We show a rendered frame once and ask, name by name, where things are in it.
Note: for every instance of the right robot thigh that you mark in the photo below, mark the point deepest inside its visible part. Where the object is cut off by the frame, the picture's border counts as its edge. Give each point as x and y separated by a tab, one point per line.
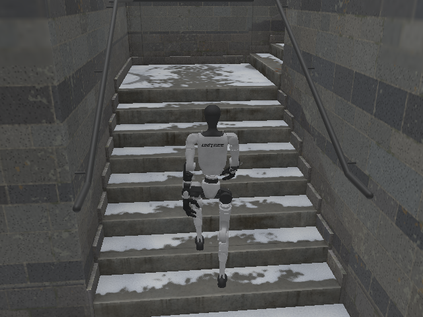
225	204

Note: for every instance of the right robot hand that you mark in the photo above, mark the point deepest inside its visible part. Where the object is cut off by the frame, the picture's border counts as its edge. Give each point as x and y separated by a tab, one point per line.
226	171

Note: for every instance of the humanoid robot head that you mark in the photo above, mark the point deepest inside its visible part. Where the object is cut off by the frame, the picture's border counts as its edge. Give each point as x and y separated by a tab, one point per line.
212	114

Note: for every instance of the right robot forearm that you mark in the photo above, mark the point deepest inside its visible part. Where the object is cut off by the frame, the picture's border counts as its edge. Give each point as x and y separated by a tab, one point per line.
233	169

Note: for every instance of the right robot upper arm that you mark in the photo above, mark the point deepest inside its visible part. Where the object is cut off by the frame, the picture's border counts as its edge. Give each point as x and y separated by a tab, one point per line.
234	149

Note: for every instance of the left robot hand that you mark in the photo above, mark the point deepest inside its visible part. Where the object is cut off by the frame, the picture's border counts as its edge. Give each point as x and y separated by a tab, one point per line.
187	208

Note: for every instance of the left robot upper arm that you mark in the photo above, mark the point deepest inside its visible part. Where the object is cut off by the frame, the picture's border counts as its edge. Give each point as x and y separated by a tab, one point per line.
191	140

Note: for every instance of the left robot forearm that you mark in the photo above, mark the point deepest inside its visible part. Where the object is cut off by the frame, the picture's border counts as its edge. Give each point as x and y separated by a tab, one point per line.
187	182

